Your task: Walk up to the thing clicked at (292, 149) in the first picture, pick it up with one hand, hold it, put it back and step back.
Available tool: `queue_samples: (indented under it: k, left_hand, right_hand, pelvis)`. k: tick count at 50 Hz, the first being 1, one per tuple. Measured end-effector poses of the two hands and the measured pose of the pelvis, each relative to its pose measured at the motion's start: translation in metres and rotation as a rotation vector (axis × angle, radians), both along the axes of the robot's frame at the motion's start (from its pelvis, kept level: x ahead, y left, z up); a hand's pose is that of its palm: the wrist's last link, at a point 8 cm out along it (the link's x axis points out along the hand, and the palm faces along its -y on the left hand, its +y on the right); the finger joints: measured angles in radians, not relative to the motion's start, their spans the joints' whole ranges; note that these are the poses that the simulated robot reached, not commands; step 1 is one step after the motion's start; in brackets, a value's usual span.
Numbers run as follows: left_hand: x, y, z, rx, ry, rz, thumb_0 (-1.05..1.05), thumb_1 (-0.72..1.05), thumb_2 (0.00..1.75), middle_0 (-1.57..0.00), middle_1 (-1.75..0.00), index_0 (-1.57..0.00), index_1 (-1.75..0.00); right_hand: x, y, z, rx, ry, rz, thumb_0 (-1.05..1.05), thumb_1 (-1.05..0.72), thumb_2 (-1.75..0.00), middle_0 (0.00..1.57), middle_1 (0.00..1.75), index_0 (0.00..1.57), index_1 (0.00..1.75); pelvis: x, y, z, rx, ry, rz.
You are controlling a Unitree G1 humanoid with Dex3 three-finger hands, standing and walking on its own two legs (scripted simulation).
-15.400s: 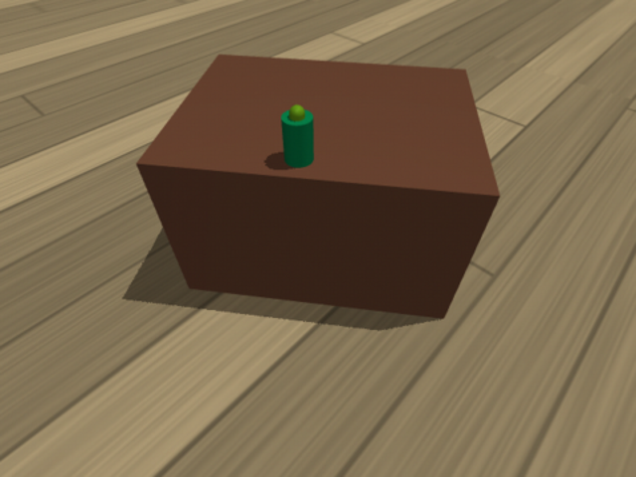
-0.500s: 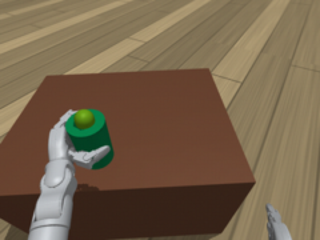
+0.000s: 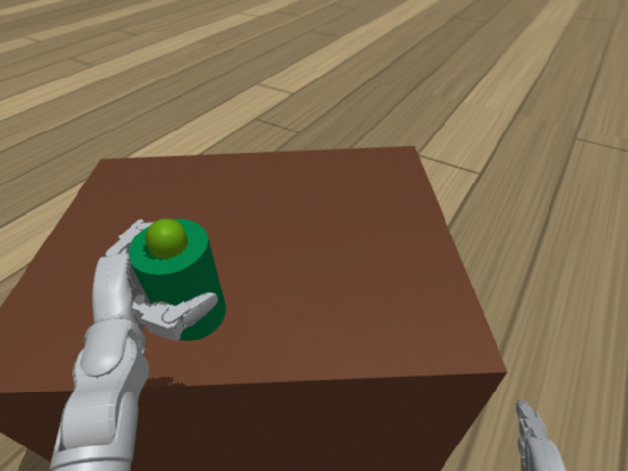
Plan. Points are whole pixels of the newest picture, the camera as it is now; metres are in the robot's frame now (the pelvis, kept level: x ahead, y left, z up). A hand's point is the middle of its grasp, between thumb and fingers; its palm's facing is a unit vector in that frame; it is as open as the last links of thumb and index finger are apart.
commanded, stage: hold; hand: left
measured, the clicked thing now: (179, 273) +0.33 +0.17 +0.14
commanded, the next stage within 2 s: none
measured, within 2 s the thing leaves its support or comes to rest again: neither
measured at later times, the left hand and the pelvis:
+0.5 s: hand (181, 282) +0.32 +0.17 +0.13, palm faces +0.17 -0.99 +0.00, open 11.3 cm; pelvis +0.00 +0.00 +0.00, yaw +0 degrees
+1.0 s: hand (179, 281) +0.32 +0.17 +0.13, palm faces +0.18 -0.98 -0.01, open 11.3 cm; pelvis +0.00 +0.00 +0.01, yaw +0 degrees
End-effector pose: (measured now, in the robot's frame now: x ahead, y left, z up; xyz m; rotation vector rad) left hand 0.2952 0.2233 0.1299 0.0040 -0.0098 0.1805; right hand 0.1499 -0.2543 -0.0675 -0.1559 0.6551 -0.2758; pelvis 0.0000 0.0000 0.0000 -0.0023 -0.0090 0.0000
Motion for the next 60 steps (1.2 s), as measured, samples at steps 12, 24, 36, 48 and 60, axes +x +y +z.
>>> queue_samples:
  k: [12, 24, 36, 48, 60]
  left_hand:
    - [-0.004, -0.001, 0.007, -0.002, 0.0, -0.002, 0.01, -0.56, 1.11, -0.63, -1.01, -0.65, -1.01]
    - [-0.004, -0.007, -0.001, -0.006, 0.025, -0.013, 0.01, -0.56, 1.11, -0.63, -1.02, -0.65, -1.01]
    - [-0.003, -0.006, 0.005, 0.0, 0.007, -0.007, 0.01, -0.56, 1.11, -0.63, -1.02, -0.65, -1.01]
    - [-0.004, -0.006, 0.002, 0.001, 0.015, -0.005, 0.01, -0.56, 1.11, -0.63, -1.02, -0.65, -1.01]
    - [-0.005, -0.006, -0.001, 0.001, 0.018, -0.005, 0.01, -0.56, 1.11, -0.63, -1.02, -0.65, -1.01]
  right_hand:
    - [0.007, 0.0, 0.003, -0.001, -0.012, 0.01, -0.01, 0.51, -0.06, 0.05, 0.05, 0.05, 0.05]
    - [0.009, -0.003, 0.002, 0.001, -0.003, 0.014, -0.01, 0.51, -0.06, 0.05, 0.05, 0.05, 0.05]
    - [0.008, -0.004, 0.001, 0.004, 0.004, 0.014, -0.01, 0.51, -0.06, 0.05, 0.05, 0.05, 0.05]
    - [0.005, -0.007, -0.001, 0.006, 0.023, 0.009, -0.01, 0.51, -0.06, 0.05, 0.05, 0.05, 0.05]
    - [0.012, -0.006, 0.0, 0.004, 0.022, 0.011, -0.01, 0.51, -0.06, 0.05, 0.05, 0.05, 0.05]
  pelvis:
    - [0.004, 0.0, 0.003, 0.0, -0.01, 0.005]
    - [0.005, -0.001, 0.005, 0.001, -0.011, 0.006]
    - [0.003, -0.003, 0.006, 0.001, -0.017, 0.008]
    - [0.003, -0.004, 0.007, 0.003, -0.014, 0.007]
    - [0.005, -0.005, 0.007, 0.003, -0.015, 0.009]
